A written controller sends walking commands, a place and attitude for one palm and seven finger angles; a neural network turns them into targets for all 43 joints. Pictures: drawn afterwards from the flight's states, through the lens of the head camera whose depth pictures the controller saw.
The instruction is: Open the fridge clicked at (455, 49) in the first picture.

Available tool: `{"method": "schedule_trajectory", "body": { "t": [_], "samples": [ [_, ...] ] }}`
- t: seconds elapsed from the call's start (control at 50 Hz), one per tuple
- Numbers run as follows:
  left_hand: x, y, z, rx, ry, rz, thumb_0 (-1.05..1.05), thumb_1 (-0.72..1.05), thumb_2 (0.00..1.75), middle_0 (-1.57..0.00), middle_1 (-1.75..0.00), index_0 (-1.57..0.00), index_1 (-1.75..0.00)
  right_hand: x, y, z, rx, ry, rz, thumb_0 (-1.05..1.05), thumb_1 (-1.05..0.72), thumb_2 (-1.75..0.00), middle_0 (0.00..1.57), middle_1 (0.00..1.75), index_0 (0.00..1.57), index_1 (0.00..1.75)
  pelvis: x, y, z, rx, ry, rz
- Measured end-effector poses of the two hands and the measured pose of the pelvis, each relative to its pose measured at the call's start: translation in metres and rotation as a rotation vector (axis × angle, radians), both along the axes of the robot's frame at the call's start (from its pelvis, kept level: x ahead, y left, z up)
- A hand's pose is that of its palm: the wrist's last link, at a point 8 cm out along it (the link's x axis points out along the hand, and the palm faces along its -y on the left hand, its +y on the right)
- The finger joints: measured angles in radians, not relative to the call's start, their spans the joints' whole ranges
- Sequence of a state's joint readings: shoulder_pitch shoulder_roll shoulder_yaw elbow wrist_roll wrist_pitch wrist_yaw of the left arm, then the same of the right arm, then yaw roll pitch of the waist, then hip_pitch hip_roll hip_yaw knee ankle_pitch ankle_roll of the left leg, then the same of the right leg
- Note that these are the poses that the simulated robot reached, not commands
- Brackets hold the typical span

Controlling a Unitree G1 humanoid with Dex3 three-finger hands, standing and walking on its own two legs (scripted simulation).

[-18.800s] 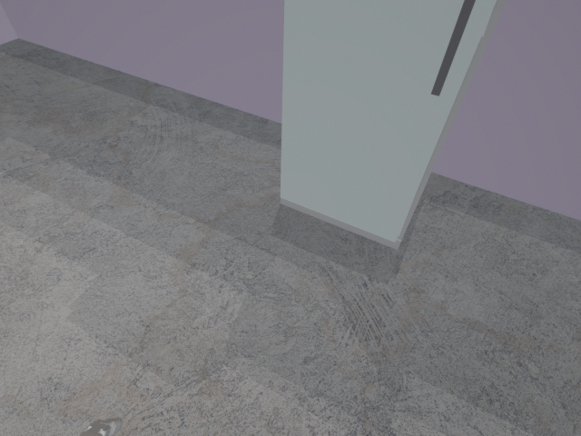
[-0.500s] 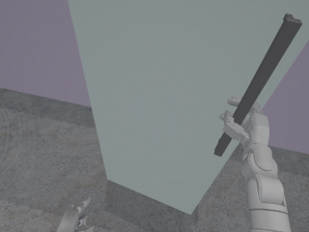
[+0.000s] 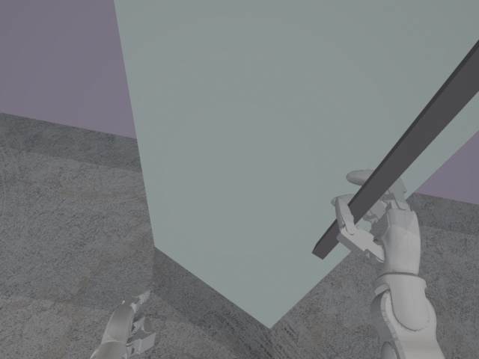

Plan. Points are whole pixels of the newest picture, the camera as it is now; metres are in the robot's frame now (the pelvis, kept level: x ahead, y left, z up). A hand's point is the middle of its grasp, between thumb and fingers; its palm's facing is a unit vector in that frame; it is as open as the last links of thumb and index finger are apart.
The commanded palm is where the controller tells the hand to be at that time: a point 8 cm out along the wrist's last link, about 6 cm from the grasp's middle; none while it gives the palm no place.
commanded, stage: walk backward, drawing the door open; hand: right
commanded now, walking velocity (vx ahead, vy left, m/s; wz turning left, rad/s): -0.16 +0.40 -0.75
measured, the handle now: (377, 178) +0.33 -0.12 +0.20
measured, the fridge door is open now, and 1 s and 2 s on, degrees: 26 59 79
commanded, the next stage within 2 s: stop walking and hold the door back in 1.40 s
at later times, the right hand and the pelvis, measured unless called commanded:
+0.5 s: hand (266, 307) +0.17 +0.01 +0.14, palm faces +0.27 +0.94 -0.23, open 7.5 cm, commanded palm +0.12 -0.03 +0.15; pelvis -0.07 +0.19 -0.01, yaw -21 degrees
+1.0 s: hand (124, 352) +0.11 +0.14 +0.14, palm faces +0.71 +0.66 -0.26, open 7.7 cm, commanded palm +0.05 +0.14 +0.15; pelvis -0.01 +0.43 -0.02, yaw -46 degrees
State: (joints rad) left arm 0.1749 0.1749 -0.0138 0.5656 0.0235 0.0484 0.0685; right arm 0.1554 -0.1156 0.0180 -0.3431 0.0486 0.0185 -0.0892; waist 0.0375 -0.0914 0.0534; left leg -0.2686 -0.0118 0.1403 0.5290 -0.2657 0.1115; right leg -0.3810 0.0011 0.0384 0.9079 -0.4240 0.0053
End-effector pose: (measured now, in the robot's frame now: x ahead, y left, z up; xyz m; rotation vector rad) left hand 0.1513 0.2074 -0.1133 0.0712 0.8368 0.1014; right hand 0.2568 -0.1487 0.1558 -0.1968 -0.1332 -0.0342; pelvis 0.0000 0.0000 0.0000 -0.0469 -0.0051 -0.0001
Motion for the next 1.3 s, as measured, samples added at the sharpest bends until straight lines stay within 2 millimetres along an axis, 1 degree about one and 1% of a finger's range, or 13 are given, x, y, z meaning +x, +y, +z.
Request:
{"method": "schedule_trajectory", "body": {
  "t": [0.1,0.22,0.34,0.5,0.58,0.66,0.74,0.88,0.98,1.12,1.2,1.24,1.3],
  "samples": [
    [-0.021,0.017,-0.004,0.06,0.042,-0.057,0.01,0.9,0.9,-0.2,-0.3,-0.2,-0.3,-0.032,0.02,-0.003,0.0,-0.028,0.003,-0.07,-0.67,-0.71,0.39,1.28,0.17,1.3,-0.02,0.02,-0.001,0.002,-0.007,-0.087],
    [-0.025,0.035,-0.004,0.098,-0.038,-0.126,0.01,0.9,0.9,-0.2,-0.3,-0.2,-0.3,-0.066,0.043,-0.009,-0.014,-0.089,0.018,-0.07,-0.7,-0.75,0.34,1.25,0.1,1.15,-0.046,0.044,-0.015,0.025,-0.01,-0.142],
    [-0.029,0.058,0.009,0.076,-0.002,-0.281,0.01,0.9,0.9,-0.2,-0.3,-0.21,-0.3,-0.091,0.067,-0.006,-0.031,-0.054,-0.015,-0.06,-0.7,-0.78,0.33,1.21,0.09,1.16,-0.068,0.097,0.001,0.072,-0.036,-0.273],
    [0.012,0.118,0.002,0.038,-0.06,-0.403,0.01,0.9,0.9,-0.2,-0.3,-0.21,-0.3,-0.125,0.112,-0.01,-0.055,-0.107,-0.207,-0.08,-0.63,-0.88,0.37,1.25,0.1,1.16,-0.067,0.192,-0.015,0.084,-0.012,-0.372],
    [0.033,0.148,0.003,0.067,-0.078,-0.418,0.01,0.9,0.9,-0.2,-0.3,-0.21,-0.3,-0.142,0.136,-0.007,-0.049,-0.07,-0.284,-0.08,-0.62,-0.91,0.37,1.24,0.11,1.19,-0.068,0.222,-0.01,0.06,-0.025,-0.464],
    [0.05,0.164,0.016,0.103,-0.129,-0.475,0.01,0.9,0.9,-0.2,-0.3,-0.2,-0.3,-0.157,0.158,-0.007,-0.043,-0.075,-0.309,-0.07,-0.61,-0.9,0.37,1.25,0.13,1.2,-0.064,0.249,-0.008,0.036,-0.004,-0.538],
    [0.06,0.175,0.011,0.106,-0.173,-0.569,0.01,0.9,0.9,-0.19,-0.3,-0.2,-0.3,-0.168,0.179,-0.014,-0.072,-0.144,-0.363,-0.1,-0.63,-0.89,0.38,1.27,0.1,1.13,-0.064,0.286,-0.021,0.034,-0.012,-0.588],
    [0.065,0.212,0.01,0.067,-0.063,-0.78,0.01,0.9,0.9,-0.2,-0.3,-0.21,-0.3,-0.188,0.225,-0.01,-0.061,-0.084,-0.551,-0.08,-0.63,-0.93,0.36,1.24,0.09,1.17,-0.043,0.369,-0.003,0.083,-0.052,-0.701],
    [0.098,0.243,-0.011,0.023,-0.041,-0.841,0.01,0.9,0.9,-0.2,-0.3,-0.21,-0.3,-0.199,0.264,-0.011,-0.109,-0.08,-0.721,-0.11,-0.59,-1.0,0.37,1.25,0.07,1.16,-0.008,0.424,-0.02,0.055,-0.042,-0.789],
    [0.145,0.279,0.009,0.085,-0.096,-0.859,0.01,0.9,0.9,-0.2,-0.3,-0.21,-0.3,-0.215,0.314,-0.006,-0.081,-0.025,-0.836,-0.1,-0.58,-1.0,0.36,1.25,0.13,1.23,0.012,0.469,-0.005,0.007,-0.04,-0.908],
    [0.165,0.286,0.018,0.113,-0.182,-0.932,0.01,0.9,0.9,-0.2,-0.3,-0.2,-0.3,-0.224,0.338,-0.009,-0.106,-0.069,-0.845,-0.12,-0.56,-0.98,0.37,1.28,0.14,1.21,0.023,0.49,-0.016,0.051,-0.017,-0.987],
    [0.171,0.289,0.017,0.123,-0.205,-0.969,0.01,0.9,0.9,-0.2,-0.3,-0.2,-0.3,-0.226,0.35,-0.013,-0.142,-0.111,-0.854,-0.15,-0.55,-0.98,0.39,1.3,0.13,1.19,0.029,0.507,-0.024,0.038,-0.024,-1.006],
    [0.174,0.297,0.022,0.13,-0.16,-1.061,0.01,0.9,0.9,-0.19,-0.3,-0.2,-0.3,-0.23,0.37,-0.012,-0.143,-0.106,-0.905,-0.15,-0.55,-0.97,0.41,1.33,0.15,1.19,0.046,0.532,-0.014,0.026,-0.052,-1.04]
  ]
}}
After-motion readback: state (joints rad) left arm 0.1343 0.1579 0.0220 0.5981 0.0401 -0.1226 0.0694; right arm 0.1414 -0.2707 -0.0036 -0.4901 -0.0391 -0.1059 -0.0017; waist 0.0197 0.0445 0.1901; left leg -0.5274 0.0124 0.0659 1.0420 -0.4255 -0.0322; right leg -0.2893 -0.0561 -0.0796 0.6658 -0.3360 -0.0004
